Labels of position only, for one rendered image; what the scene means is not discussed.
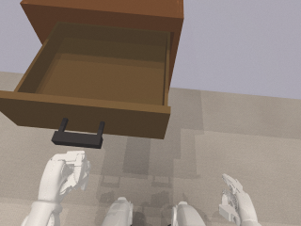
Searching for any robot right thigh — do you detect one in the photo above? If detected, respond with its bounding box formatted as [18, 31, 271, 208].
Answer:
[171, 204, 206, 226]

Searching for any handle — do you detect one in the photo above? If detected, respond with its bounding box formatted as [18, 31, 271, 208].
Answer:
[51, 118, 105, 149]

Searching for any drawer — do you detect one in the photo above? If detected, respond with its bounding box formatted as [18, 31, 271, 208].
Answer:
[0, 21, 171, 139]

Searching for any robot thigh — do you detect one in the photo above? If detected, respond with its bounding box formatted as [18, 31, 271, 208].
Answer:
[171, 204, 206, 226]
[101, 200, 134, 226]

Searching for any right robot hand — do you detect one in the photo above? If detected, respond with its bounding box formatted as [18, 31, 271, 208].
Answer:
[219, 173, 258, 226]

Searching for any robot left forearm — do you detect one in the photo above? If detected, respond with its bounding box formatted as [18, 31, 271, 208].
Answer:
[21, 200, 63, 226]

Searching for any cabinet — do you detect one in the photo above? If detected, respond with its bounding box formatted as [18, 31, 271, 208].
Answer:
[20, 0, 184, 92]

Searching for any left robot hand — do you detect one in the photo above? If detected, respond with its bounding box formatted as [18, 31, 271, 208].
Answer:
[38, 151, 91, 204]

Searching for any robot left thigh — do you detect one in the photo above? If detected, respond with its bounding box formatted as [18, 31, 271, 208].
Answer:
[101, 200, 134, 226]

